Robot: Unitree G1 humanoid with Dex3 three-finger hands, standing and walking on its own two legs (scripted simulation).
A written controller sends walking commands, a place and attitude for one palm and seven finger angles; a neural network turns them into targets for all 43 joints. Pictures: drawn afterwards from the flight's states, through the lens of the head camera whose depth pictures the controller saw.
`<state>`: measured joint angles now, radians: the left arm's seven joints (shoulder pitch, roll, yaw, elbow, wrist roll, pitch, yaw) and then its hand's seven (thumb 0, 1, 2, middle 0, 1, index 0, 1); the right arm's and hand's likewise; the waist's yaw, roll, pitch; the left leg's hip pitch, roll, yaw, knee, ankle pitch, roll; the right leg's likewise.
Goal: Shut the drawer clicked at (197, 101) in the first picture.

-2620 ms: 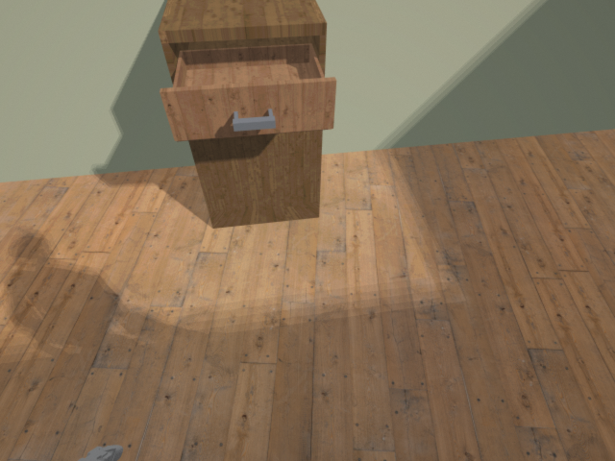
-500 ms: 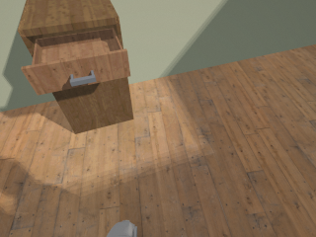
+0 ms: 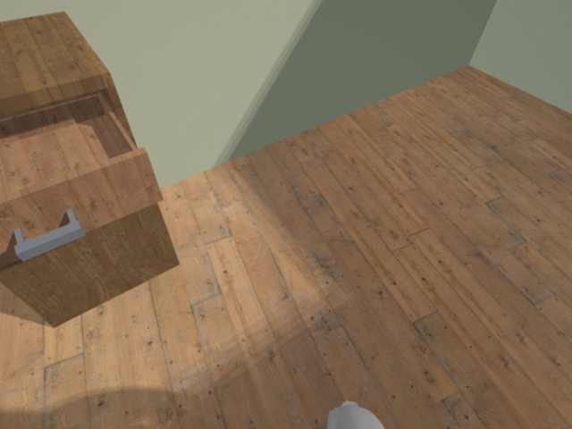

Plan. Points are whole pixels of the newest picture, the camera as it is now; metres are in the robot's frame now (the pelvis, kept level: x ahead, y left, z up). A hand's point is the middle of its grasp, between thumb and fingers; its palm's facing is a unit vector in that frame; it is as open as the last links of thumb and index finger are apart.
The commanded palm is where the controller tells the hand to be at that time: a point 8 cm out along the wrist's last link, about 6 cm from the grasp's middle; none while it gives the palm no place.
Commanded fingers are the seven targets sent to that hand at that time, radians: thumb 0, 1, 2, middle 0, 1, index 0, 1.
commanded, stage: turn to face it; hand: left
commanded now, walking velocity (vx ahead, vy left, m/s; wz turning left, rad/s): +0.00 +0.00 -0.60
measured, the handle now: (48, 232) +0.42 +0.47 -0.04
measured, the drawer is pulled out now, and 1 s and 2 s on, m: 0.28 0.28 0.28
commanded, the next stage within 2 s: take the last steps up to it in 1.24 s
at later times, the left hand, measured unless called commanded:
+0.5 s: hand (193, 418) +0.17 +0.17 -0.19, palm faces +0.14 -0.98 -0.10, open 7.4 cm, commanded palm none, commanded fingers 0.00 0.90 0.90 -0.20 -0.30 -0.20 -0.30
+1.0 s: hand out of the picture +0.09 +0.21 -0.16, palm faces +0.42 -0.87 -0.28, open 7.4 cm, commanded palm none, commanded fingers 0.00 0.90 0.90 -0.20 -0.30 -0.20 -0.30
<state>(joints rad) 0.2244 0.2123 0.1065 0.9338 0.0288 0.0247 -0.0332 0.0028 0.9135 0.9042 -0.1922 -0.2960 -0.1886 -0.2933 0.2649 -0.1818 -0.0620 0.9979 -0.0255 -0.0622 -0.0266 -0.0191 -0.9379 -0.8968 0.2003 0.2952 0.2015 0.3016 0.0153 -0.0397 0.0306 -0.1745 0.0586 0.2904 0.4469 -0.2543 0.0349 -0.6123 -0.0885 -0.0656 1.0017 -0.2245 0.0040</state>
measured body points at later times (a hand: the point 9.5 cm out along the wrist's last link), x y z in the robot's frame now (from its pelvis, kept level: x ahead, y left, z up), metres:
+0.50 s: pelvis +0.08 +0.00 -0.02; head +0.09 +0.03 +0.43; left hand +0.16 +0.22 -0.18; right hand +0.11 -0.23 -0.16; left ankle +0.08 +0.08 -0.74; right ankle +0.13 -0.13 -0.74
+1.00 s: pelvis +0.08 -0.02 +0.00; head +0.11 -0.01 +0.45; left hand +0.07 +0.26 -0.13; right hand +0.25 -0.25 -0.14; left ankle +0.08 +0.08 -0.74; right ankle +0.13 -0.15 -0.71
